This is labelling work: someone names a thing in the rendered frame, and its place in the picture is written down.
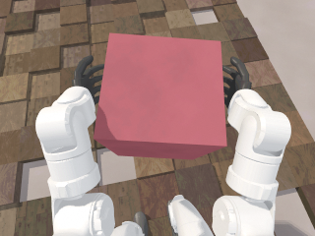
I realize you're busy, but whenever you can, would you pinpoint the carton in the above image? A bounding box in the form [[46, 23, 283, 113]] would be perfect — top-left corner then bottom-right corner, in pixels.
[[94, 32, 227, 160]]

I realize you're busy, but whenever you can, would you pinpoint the right robot upper arm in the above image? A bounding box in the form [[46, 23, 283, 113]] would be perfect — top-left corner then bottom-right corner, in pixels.
[[212, 195, 275, 236]]

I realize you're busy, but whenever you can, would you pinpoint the right robot shin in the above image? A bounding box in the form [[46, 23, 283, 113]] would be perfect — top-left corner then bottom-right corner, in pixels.
[[172, 195, 184, 233]]

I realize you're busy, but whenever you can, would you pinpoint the right robot forearm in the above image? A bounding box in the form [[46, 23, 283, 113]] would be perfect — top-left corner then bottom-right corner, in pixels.
[[225, 88, 291, 231]]

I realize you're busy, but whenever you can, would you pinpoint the left robot upper arm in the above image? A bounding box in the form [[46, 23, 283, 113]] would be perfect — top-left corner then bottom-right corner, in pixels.
[[53, 193, 115, 236]]

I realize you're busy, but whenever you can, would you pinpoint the left robot shin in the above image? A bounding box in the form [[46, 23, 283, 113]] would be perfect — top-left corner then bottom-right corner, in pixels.
[[122, 221, 145, 236]]

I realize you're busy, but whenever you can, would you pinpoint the robot left hand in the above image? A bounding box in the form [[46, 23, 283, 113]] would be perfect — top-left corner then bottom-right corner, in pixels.
[[72, 55, 105, 105]]

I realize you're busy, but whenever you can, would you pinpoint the left robot forearm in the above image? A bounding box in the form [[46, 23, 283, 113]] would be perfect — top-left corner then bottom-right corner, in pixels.
[[35, 86, 100, 230]]

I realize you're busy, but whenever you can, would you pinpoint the robot right hand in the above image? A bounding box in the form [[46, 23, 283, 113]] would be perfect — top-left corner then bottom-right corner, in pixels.
[[222, 56, 252, 108]]

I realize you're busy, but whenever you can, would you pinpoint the robot shin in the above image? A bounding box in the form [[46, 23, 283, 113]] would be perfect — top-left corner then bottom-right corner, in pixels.
[[122, 221, 145, 236], [172, 195, 184, 233]]

